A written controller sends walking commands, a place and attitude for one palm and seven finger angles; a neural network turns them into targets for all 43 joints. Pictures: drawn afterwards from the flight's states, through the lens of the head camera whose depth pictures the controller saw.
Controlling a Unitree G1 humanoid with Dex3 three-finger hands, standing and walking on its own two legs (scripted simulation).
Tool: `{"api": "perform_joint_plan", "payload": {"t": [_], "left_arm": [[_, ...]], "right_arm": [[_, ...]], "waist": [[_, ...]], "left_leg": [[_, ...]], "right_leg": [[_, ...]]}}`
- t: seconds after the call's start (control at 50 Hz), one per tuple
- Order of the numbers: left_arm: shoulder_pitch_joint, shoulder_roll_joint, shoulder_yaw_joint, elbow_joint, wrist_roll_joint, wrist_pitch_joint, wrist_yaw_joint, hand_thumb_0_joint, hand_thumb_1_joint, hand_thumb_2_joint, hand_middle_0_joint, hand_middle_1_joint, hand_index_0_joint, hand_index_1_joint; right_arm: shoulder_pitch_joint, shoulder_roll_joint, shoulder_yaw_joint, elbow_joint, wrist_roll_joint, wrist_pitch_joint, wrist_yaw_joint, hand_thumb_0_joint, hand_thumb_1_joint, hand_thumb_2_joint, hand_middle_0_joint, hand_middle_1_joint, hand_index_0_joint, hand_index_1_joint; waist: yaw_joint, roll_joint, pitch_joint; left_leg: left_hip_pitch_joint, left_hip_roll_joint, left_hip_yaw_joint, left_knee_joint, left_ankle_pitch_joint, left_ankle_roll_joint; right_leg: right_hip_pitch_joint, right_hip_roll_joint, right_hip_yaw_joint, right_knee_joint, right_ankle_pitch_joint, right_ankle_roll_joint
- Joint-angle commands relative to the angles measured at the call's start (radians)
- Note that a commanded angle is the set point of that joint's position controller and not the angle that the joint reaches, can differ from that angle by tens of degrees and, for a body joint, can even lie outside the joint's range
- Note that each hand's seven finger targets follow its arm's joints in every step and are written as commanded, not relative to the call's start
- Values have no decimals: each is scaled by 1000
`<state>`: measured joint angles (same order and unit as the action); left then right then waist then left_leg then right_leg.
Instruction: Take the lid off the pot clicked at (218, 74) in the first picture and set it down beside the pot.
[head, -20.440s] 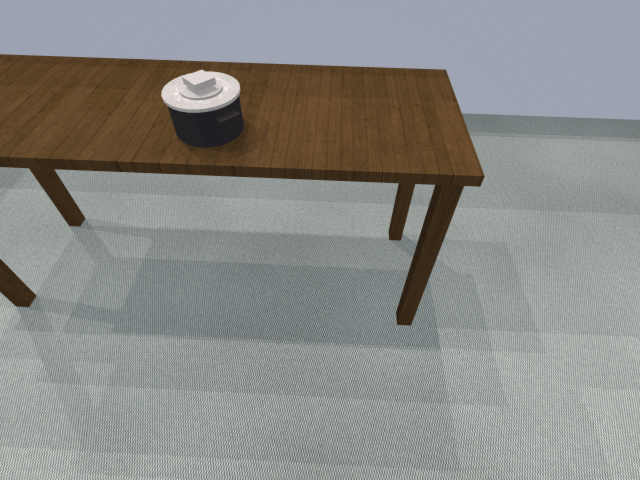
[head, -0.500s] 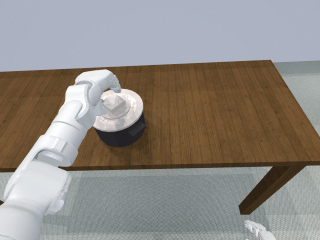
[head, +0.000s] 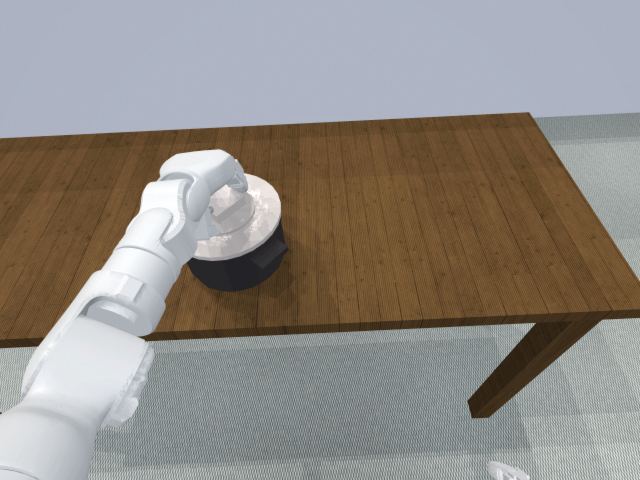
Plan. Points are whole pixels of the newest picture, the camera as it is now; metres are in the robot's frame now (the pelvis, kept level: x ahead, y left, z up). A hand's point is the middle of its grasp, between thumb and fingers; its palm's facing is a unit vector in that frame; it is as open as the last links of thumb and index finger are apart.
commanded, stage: lower the open fingers around the knob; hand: left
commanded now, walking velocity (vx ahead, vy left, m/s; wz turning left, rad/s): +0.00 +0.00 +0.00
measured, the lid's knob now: (220, 201) +0.49 +0.14 +0.06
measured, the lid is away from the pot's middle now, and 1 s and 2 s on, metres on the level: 0.00 0.00 0.00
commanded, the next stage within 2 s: close the fingers and squeeze the knob in 0.16 s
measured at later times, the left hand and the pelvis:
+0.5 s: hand (219, 201) +0.46 +0.13 +0.10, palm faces -0.32 -0.05 -0.95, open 10.2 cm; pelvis +0.00 -0.01 +0.00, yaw +0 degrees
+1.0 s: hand (219, 206) +0.45 +0.13 +0.09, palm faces -0.35 -0.06 -0.94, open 8.5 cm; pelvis +0.01 -0.01 +0.00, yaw +0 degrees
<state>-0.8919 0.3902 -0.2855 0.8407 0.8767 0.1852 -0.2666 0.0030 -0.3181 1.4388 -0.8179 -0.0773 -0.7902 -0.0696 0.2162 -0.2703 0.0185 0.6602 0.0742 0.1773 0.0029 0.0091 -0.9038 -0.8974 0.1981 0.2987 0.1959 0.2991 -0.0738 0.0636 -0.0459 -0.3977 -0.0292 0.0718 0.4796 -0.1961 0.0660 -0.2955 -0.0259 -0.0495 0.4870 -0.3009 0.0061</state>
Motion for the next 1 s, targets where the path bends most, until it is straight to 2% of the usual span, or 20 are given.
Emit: {"api": "perform_joint_plan", "payload": {"t": [0.0, 0.06, 0.12, 0.18, 0.2, 0.24, 0.26, 0.3, 0.38, 0.4, 0.44, 0.46, 0.52, 0.6, 0.64, 0.7, 0.74, 0.8, 0.88, 0.98], "left_arm": [[-557, 203, 75, -276, 32, -27, 67, 0, -329, 1436, -815, -81, -815, -81], [-439, 199, 100, -145, 17, -6, 85, 0, -329, 1436, -815, -81, -815, -81], [-463, 185, 83, -98, 16, 18, 92, 0, -329, 1436, -815, -81, -815, -81], [-602, 156, 43, -287, 22, -1, 95, 0, -329, 1436, -815, -81, -815, -81], [-568, 191, 78, -286, 23, -3, 100, 0, -329, 1436, -815, -81, -815, -81], [-465, 159, 68, -126, 26, 15, 92, 0, -329, 1436, -815, -81, -815, -81], [-443, 136, 48, -70, 20, 29, 89, 0, -180, 1103, -616, -437, -616, -437], [-465, 136, 37, -9, 17, 53, 86, 0, -161, 1105, -601, -507, -601, -507], [-659, 194, 63, -212, 21, 11, 82, 0, -121, 1105, -584, -617, -584, -617], [-623, 187, 60, -187, 27, 8, 82, 0, -111, 1104, -581, -640, -581, -640], [-500, 177, 79, -110, 28, 9, 72, 0, -90, 1101, -579, -683, -579, -683], [-433, 155, 61, -43, 25, 18, 68, 0, -79, 1099, -578, -702, -578, -702], [-468, 129, 28, -25, 20, 39, 63, 0, -46, 1092, -580, -756, -580, -756], [-584, 242, 107, -269, 16, -11, 68, 0, 0, 1076, -588, -817, -588, -817], [-519, 183, 75, -234, 17, -15, 64, 0, 23, 1067, -594, -843, -594, -843], [-401, 179, 72, -79, 10, 23, 63, 0, 60, 1049, -605, -878, -605, -878], [-451, 206, 90, -140, 13, 22, 63, 0, 85, 1036, -614, -899, -614, -899], [-500, 156, 35, -211, 27, 20, 60, 0, 124, 1012, -629, -927, -629, -927], [-470, 224, 92, -183, 22, 17, 57, 0, 177, 976, -652, -958, -652, -958], [-477, 176, 54, -198, 23, 17, 55, 0, 160, 1045, -626, -902, -681, -933]], "right_arm": [[-24, -122, -57, -114, -4, -48, -4, 0, -900, -900, 200, 300, 200, 300], [-2, -126, -58, -99, -5, -46, 0, 0, -900, -900, 200, 300, 200, 300], [-13, -133, -52, -92, 2, -41, -1, 0, -900, -900, 200, 300, 200, 300], [-26, -123, -61, -110, -2, -60, -2, 0, -900, -900, 200, 300, 200, 300], [-20, -123, -66, -109, -5, -67, -3, 0, -900, -900, 200, 300, 200, 300], [-7, -125, -56, -91, -2, -55, -4, 0, -900, -900, 200, 300, 200, 300], [-1, -127, -56, -78, -1, -48, -3, 0, -900, -900, 200, 300, 200, 300], [-9, -133, -49, -73, 8, -42, -6, 0, -900, -900, 200, 300, 200, 300], [-15, -126, -52, -97, -1, -69, -22, 0, -900, -900, 200, 300, 200, 300], [-15, -120, -53, -95, -2, -73, -24, 0, -900, -900, 200, 300, 200, 300], [0, -122, -52, -91, -5, -66, -20, 0, -900, -900, 200, 300, 200, 300], [-3, -124, -49, -88, -2, -59, -16, 0, -900, -900, 200, 300, 200, 300], [-15, -130, -44, -88, 6, -47, -15, 0, -900, -900, 200, 300, 200, 300], [-34, -122, -53, -122, -4, -68, -24, 0, -900, -900, 200, 300, 200, 300], [-29, -113, -54, -117, -3, -66, -22, 0, -900, -900, 200, 300, 200, 300], [-20, -127, -49, -95, 7, -47, -13, 0, -900, -900, 200, 300, 200, 300], [-45, -130, -45, -109, 6, -44, -13, 0, -900, -900, 200, 300, 200, 300], [-47, -120, -51, -111, 5, -44, -11, 0, -900, -900, 200, 300, 200, 300], [-41, -126, -45, -107, 5, -39, -15, 0, -900, -900, 200, 300, 200, 300], [-50, -121, -47, -108, 5, -38, -13, 0, -900, -900, 200, 300, 200, 300]], "waist": [[-3, 12, -427], [3, -52, -363], [4, -114, -322], [-9, -31, -456], [-2, -16, -477], [-2, -76, -390], [-9, -100, -321], [-15, -140, -250], [-20, -42, -435], [-17, -26, -441], [-3, -68, -416], [-3, -87, -354], [-11, -138, -284], [0, -47, -486], [-5, -67, -458], [-1, -131, -293], [8, -100, -322], [-8, -47, -381], [1, -103, -394], [-2, -71, -398]], "left_leg": [[425, 16, -120, 5, 348, 13], [372, 20, -116, -1, 310, 11], [303, 14, -103, -24, 217, 11], [422, 11, -115, -4, 296, 16], [446, 15, -122, 6, 332, 17], [372, 11, -119, -3, 311, 13], [327, 15, -105, -8, 256, 12], [263, 11, -93, -27, 160, 13], [383, 1, -107, -12, 220, 21], [399, 2, -106, -1, 248, 22], [363, 3, -106, 2, 286, 19], [326, 7, -94, -1, 267, 17], [259, 2, -78, -16, 189, 17], [385, -6, -86, 10, 325, 32], [382, -3, -91, 21, 378, 32], [276, 2, -70, 2, 275, 24], [274, -4, -69, -2, 270, 24], [352, -3, -81, 14, 323, 26], [322, -4, -77, 12, 316, 28], [346, -4, -80, 18, 343, 26]], "right_leg": [[-61, 47, -1, -44, 319, -50], [-65, 53, -8, -50, 297, -48], [-57, 52, -8, -55, 270, -44], [-47, 50, 2, -47, 312, -46], [-41, 50, 3, -45, 322, -47], [-59, 55, -4, -51, 312, -48], [-72, 55, -9, -54, 288, -44], [-82, 53, -5, -67, 237, -40], [-29, 47, 15, -56, 299, -44], [-32, 47, 16, -52, 314, -45], [-24, 49, 10, -52, 343, -47], [-33, 49, 5, -52, 336, -44], [-42, 48, 9, -66, 312, -37], [64, 37, 35, -50, 456, -38], [36, 43, 25, -50, 469, -39], [3, 47, 14, -61, 419, -34], [27, 42, 23, -60, 428, -39], [2, 44, 19, -51, 428, -40], [46, 45, 24, -51, 460, -35], [18, 46, 18, -47, 455, -36]]}}
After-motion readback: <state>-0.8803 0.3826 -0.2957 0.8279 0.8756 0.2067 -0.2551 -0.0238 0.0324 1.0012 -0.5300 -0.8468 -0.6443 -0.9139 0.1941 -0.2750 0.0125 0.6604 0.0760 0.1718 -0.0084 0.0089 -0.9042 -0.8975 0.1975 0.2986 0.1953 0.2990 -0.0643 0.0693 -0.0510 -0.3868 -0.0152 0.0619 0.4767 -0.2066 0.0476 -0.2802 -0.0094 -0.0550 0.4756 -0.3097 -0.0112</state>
